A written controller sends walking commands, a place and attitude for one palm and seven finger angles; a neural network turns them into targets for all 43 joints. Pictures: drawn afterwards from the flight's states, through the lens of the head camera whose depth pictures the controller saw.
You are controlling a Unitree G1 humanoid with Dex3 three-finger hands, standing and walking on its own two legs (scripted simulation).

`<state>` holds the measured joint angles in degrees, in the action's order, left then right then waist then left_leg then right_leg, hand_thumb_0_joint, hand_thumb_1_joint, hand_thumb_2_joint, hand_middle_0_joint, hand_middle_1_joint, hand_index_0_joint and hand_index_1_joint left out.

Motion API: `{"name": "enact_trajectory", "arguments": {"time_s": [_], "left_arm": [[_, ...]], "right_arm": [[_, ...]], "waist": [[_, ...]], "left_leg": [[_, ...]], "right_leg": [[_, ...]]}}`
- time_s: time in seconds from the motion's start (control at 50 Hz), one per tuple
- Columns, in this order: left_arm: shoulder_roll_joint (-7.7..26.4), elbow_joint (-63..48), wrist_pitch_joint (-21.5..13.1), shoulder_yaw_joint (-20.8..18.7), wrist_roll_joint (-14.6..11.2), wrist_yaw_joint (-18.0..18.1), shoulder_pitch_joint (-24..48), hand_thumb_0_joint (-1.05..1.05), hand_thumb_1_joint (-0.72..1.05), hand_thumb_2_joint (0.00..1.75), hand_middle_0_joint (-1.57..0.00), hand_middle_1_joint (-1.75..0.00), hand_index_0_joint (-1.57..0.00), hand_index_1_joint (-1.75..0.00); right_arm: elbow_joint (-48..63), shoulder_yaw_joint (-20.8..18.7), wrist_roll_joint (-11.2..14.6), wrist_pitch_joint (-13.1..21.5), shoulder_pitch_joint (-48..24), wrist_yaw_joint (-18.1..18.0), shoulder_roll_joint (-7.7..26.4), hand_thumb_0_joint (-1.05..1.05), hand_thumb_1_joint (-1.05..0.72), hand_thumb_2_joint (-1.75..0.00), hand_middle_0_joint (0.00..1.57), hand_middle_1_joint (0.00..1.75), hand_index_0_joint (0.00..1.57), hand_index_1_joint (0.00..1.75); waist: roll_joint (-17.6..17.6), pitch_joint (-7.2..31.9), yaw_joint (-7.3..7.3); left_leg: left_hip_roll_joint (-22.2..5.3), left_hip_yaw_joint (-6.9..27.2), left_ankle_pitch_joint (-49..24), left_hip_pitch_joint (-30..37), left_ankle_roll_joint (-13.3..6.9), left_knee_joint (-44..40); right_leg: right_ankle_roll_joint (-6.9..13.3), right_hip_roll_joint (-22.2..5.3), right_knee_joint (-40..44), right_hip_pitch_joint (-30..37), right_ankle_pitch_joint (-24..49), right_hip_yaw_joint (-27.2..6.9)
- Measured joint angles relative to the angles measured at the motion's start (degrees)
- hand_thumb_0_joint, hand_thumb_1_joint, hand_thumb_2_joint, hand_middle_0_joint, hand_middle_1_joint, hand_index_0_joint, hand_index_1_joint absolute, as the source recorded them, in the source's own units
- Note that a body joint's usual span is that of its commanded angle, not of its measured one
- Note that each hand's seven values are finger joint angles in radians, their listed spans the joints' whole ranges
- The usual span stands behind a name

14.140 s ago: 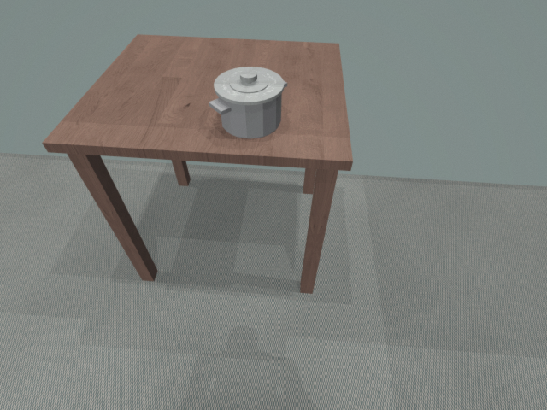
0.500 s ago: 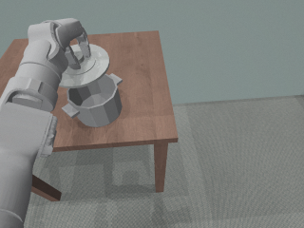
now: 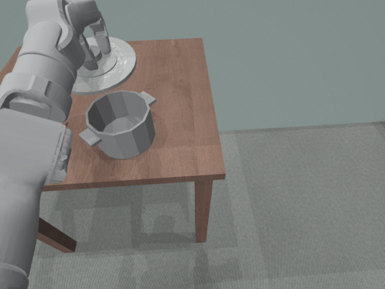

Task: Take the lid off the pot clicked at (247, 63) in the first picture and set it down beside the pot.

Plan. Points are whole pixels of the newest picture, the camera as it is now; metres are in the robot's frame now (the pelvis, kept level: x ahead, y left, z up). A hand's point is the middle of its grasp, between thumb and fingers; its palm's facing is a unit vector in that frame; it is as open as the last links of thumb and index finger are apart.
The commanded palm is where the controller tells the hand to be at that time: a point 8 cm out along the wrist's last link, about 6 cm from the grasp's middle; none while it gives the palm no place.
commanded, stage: lift the lid straight up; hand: left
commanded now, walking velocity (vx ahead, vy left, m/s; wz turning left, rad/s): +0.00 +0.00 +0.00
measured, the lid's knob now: (90, 54) +0.53 +0.17 +0.21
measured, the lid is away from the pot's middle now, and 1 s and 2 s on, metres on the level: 0.01 0.09 0.21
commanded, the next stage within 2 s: move the lid sideways beside the pot in 0.20 s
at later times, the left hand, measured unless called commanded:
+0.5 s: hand (75, 45) +0.51 +0.18 +0.24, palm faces -0.28 -0.09 -0.96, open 6.6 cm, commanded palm +0.51 +0.19 +0.32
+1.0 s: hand (37, 53) +0.49 +0.24 +0.24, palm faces -0.28 -0.08 -0.96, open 6.6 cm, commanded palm +0.50 +0.24 +0.32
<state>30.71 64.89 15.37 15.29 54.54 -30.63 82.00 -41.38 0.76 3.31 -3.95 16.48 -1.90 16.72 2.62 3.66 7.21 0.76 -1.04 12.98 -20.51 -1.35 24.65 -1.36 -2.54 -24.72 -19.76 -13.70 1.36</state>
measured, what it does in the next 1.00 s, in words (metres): stands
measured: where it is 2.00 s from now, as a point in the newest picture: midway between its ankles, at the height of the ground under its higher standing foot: outside the picture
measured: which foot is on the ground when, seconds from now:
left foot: down 0.00-1.00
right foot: down 0.00-1.00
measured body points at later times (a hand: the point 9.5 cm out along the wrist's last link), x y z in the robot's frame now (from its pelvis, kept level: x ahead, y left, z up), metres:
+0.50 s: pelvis +0.01 +0.00 +0.00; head +0.06 -0.02 +0.45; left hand +0.52 +0.18 +0.30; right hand +0.05 -0.27 -0.13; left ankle -0.01 +0.11 -0.74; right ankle -0.02 -0.14 -0.74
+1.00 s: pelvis +0.00 +0.00 +0.00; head +0.05 +0.00 +0.45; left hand +0.50 +0.24 +0.30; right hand +0.05 -0.27 -0.13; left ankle -0.02 +0.11 -0.74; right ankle -0.02 -0.14 -0.74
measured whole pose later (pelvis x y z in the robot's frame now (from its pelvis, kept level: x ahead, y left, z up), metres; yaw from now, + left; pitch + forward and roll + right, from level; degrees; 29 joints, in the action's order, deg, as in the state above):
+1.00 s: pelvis +0.00 +0.00 +0.00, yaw +0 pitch +9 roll -1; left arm 40.4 60.6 9.0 13.0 55.1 -32.3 78.0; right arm -41.3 0.9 4.5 -7.3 15.6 -2.2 17.0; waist 2.1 3.2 6.5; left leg 0.6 -0.4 13.7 -21.5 -1.5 26.1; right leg -1.6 -2.3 -23.8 -19.5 -13.4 1.9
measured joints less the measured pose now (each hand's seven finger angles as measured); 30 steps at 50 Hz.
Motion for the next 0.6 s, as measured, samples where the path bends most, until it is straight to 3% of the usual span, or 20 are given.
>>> {"name": "enact_trajectory", "arguments": {"time_s": [0.22,0.32,0.44,0.6], "left_arm": [[0.31,0.94,0.80,0.15,0.39,-0.37,1.47,0.00,0.43,0.38,-0.75,-0.98,-0.73,-0.98],[0.90,-0.58,-0.08,-1.58,0.70,-0.40,0.41,0.00,0.43,0.38,-0.75,-0.98,-0.73,-0.98],[2.64,-2.45,-2.33,-2.89,1.60,0.50,-1.37,0.00,0.43,0.38,-0.75,-0.97,-0.73,-0.98],[5.22,-2.89,-2.54,-2.60,1.69,-0.50,-2.45,0.00,0.43,0.38,-0.75,-0.98,-0.73,-0.98]], "right_arm": [[-0.51,0.20,-0.12,-0.13,-0.04,0.05,0.01,0.01,-0.90,-0.90,0.20,0.30,0.20,0.30],[-0.26,0.02,-0.34,-0.03,0.03,0.20,-0.07,0.01,-0.90,-0.90,0.20,0.30,0.20,0.30],[0.57,0.03,-0.25,-1.34,-0.29,0.29,-0.23,0.01,-0.90,-0.90,0.20,0.30,0.20,0.30],[1.15,0.01,0.27,-2.62,-1.06,0.13,-0.16,0.01,-0.90,-0.90,0.20,0.30,0.20,0.30]], "waist": [[-0.02,0.03,0.26],[0.07,0.14,0.26],[0.09,0.43,0.17],[0.03,0.01,-0.10]], "left_leg": [[-0.06,0.05,0.09,-0.51,0.04,-0.03],[-0.09,-0.11,0.22,-0.59,0.02,-0.03],[-0.27,-0.47,0.50,-0.47,0.05,0.10],[-0.36,-0.24,0.56,-0.73,0.06,0.50]], "right_leg": [[0.01,0.07,0.15,-0.45,-0.03,0.03],[-0.02,0.11,0.17,-0.60,-0.09,-0.14],[0.00,0.29,0.07,-0.63,-0.22,-0.52],[0.01,0.38,0.09,-0.60,-0.14,-0.31]]}}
